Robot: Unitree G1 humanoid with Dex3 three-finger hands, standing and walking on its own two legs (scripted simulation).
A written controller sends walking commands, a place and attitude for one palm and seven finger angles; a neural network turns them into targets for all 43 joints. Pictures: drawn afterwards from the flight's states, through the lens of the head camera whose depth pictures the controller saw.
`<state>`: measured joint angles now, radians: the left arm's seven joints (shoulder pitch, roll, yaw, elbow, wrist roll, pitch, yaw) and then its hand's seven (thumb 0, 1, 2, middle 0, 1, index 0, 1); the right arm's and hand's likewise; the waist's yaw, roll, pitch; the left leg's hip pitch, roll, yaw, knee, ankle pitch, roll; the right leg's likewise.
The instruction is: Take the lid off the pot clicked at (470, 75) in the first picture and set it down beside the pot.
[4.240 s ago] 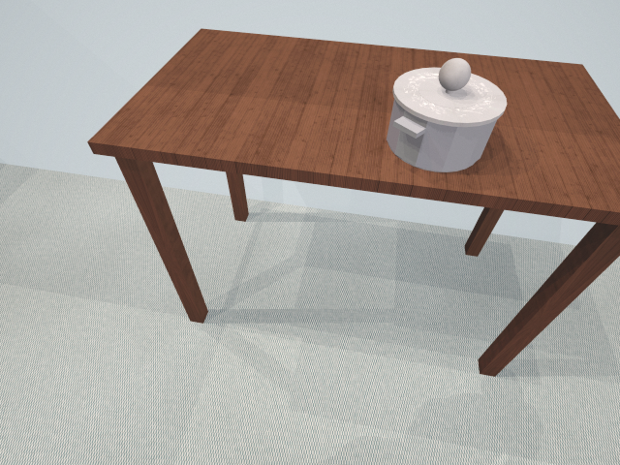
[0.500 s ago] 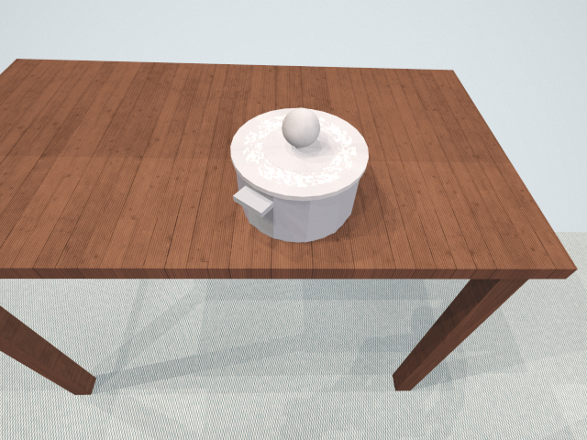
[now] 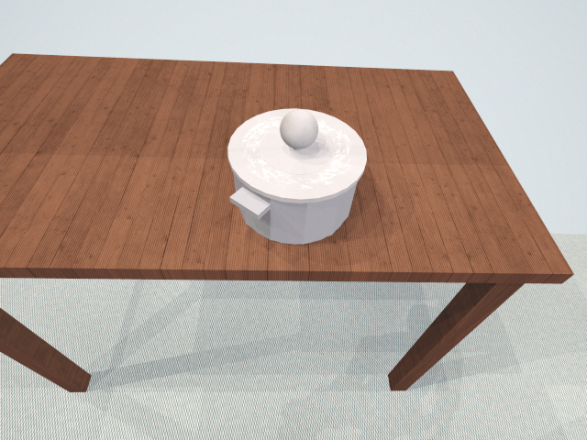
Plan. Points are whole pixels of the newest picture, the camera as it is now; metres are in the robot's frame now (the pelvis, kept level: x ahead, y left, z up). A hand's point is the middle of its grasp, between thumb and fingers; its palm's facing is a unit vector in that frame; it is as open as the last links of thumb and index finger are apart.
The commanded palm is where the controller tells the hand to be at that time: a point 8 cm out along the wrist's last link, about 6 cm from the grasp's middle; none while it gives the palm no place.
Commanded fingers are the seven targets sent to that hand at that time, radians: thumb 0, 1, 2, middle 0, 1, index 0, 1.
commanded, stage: look again from close up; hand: left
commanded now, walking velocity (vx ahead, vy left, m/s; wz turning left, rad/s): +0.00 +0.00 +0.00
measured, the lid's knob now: (299, 129) +0.49 +0.04 +0.17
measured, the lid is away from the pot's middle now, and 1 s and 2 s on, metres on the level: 0.00 0.00 0.00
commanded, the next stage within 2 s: shuffle to correct the standing spot in 0.08 s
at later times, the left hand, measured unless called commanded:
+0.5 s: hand out of the picture -0.02 +0.15 -0.18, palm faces +0.06 -0.99 -0.15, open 7.4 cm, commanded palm none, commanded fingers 0.00 0.90 0.90 -0.20 -0.30 -0.20 -0.30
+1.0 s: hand out of the picture +0.01 +0.11 -0.21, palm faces +0.03 -0.99 -0.12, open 7.4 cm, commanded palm none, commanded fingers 0.00 0.90 0.90 -0.20 -0.30 -0.20 -0.30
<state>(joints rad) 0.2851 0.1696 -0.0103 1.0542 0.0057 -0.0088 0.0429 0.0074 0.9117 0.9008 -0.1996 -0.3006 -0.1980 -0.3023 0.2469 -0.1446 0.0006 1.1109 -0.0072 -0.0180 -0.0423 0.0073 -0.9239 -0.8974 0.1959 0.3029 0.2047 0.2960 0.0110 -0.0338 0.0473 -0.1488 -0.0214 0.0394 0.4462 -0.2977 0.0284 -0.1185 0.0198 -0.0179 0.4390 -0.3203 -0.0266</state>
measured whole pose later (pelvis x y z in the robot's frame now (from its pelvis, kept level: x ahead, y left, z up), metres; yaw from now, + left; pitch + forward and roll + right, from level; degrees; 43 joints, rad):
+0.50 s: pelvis +0.00 -0.01 +0.00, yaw +2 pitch +1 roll +0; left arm 0.32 0.16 0.00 1.06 0.01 0.01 0.03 0.01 0.91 0.90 -0.20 -0.30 -0.20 -0.30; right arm 0.28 -0.11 -0.01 1.13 -0.01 0.00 -0.05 0.01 -0.92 -0.90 0.20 0.30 0.21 0.30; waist 0.00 -0.05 0.05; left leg -0.18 -0.03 0.00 0.48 -0.31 0.03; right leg -0.14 0.01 -0.06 0.48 -0.35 -0.03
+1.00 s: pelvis +0.02 -0.05 -0.02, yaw +0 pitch +0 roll -1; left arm 0.35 0.18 0.04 0.97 0.02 0.04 0.03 0.01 0.91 0.90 -0.20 -0.30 -0.20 -0.30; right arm 0.15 -0.10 -0.03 0.98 -0.02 -0.01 -0.05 0.00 -0.91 -0.90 0.20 0.30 0.20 0.30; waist 0.01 -0.10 0.10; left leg -0.32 0.01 0.11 0.68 -0.34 0.07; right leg -0.28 0.11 -0.04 0.88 -0.50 -0.04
